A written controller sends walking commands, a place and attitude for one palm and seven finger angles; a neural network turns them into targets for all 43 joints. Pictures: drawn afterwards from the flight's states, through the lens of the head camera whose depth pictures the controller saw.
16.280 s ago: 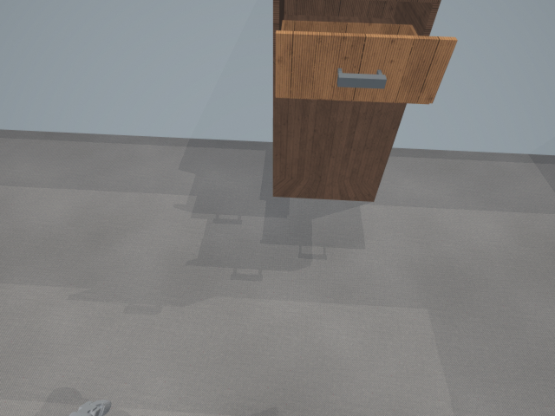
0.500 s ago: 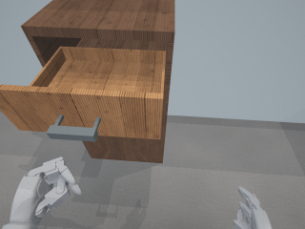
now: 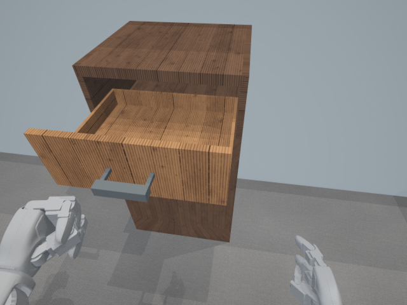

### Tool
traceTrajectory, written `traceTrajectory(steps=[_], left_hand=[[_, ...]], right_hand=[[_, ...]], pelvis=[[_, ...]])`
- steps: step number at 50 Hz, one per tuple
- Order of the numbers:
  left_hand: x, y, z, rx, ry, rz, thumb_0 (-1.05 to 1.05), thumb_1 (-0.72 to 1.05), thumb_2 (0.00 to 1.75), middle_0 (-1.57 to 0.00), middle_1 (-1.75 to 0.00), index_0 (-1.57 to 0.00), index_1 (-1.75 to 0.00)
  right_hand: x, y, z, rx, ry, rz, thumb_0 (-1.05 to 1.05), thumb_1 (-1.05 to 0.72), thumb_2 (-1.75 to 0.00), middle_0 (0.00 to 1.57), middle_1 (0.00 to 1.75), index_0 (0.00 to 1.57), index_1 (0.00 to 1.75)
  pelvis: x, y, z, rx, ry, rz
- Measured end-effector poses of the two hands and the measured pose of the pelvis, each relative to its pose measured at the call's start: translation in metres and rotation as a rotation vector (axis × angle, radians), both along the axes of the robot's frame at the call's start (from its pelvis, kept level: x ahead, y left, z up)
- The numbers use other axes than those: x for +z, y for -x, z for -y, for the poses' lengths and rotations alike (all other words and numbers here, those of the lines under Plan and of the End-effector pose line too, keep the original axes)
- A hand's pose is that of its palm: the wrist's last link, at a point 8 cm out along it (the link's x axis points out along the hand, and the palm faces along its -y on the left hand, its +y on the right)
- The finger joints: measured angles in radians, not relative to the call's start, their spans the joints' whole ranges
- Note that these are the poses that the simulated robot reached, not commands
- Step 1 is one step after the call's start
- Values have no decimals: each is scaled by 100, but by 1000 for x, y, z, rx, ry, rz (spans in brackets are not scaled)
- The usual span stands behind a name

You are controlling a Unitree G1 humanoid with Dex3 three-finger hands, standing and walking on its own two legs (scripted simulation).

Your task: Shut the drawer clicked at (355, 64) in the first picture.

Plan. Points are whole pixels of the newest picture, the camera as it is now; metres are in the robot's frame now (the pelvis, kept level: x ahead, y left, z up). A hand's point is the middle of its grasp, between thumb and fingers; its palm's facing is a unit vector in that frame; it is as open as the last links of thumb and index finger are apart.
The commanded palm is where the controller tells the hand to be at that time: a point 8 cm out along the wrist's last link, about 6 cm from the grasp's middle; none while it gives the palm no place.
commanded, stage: raise the hand and make a fist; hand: left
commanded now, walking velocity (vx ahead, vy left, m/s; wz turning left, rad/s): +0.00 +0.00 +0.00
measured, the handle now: (125, 182) +0.35 +0.23 +0.05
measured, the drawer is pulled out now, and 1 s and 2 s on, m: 0.27 0.27 0.27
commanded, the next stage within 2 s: bring the fist close to the handle in 0.36 s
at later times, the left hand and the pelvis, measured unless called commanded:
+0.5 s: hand (79, 235) +0.17 +0.22 +0.14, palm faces +0.10 -0.98 -0.14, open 3.3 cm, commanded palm +0.13 +0.26 +0.14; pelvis -0.01 -0.02 +0.00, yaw -1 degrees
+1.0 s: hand (98, 231) +0.20 +0.22 +0.09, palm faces +0.05 -1.00 -0.07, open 3.3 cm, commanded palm +0.17 +0.26 +0.09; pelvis -0.01 -0.01 +0.00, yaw -1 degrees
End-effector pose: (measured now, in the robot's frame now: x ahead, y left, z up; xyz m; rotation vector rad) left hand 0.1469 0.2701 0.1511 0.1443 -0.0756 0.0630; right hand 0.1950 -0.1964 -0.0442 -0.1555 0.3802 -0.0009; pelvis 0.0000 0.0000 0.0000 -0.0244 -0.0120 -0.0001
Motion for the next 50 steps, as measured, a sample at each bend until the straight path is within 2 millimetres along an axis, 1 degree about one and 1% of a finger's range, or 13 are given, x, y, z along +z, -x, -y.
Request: traceTrajectory(steps=[3, 9, 12, 18, 26, 29, 35, 39, 45, 50], left_hand=[[3, 0, 0, -4, 8, 2, 2, 89, 90, -140, -160, -140, -160], [-4, 1, 11, -11, 26, -40, 2, 89, 90, -140, -160, -140, -160], [-4, 3, 14, -6, 15, -39, 2, 89, 90, -140, -160, -140, -160], [2, 5, 10, 31, -4, -11, 2, 89, 90, -140, -160, -140, -160], [-2, 0, 4, 34, 2, -35, 2, 89, 90, -140, -160, -140, -160], [-7, -3, 4, 28, 21, -38, 2, 89, 90, -140, -160, -140, -160], [-24, -11, 5, 28, 40, -67, 2, 89, 90, -140, -160, -140, -160], [-31, -17, 2, 22, 43, -63, 2, 89, 90, -140, -160, -140, -160], [-41, -26, -2, 13, 59, -66, 2, 89, 90, -140, -160, -140, -160], [-53, -33, 2, -8, 74, -80, 2, 89, 90, -140, -160, -140, -160]], right_hand=[[0, 5, 6, -15, 4, -2, 2, -90, -90, 20, 30, 20, 30], [1, 15, 22, -49, 15, -2, 2, -90, -90, 20, 30, 20, 30], [1, 20, 29, -61, 22, -7, 2, -91, -90, 20, 30, 20, 30], [-4, 28, 38, -75, 26, -21, 2, -91, -90, 20, 30, 20, 30], [-8, 31, 47, -87, 27, -25, 2, -91, -90, 20, 30, 20, 30], [-8, 31, 51, -89, 33, -22, 2, -91, -90, 20, 30, 20, 30], [-10, 32, 57, -93, 56, -40, 2, -91, -90, 20, 30, 20, 30], [-13, 35, 59, -98, 71, -59, 2, -91, -90, 20, 30, 20, 30], [-17, 40, 58, -108, 82, -90, 2, -91, -90, 20, 30, 20, 30], [-22, 45, 52, -110, 84, -116, 2, -91, -90, 20, 30, 20, 30]], pelvis=[[2, 1, 1, -3, -2, 8], [3, 5, 5, -10, -7, 17], [3, 7, 8, -12, -10, 19], [4, 10, 15, -11, -11, 24], [4, 11, 21, -13, -12, 21], [3, 11, 23, -13, -12, 16], [2, 12, 23, -12, -13, 2], [1, 12, 22, -13, -14, -8], [-1, 11, 16, -13, -13, -23], [-2, 13, 10, -13, -12, -34]])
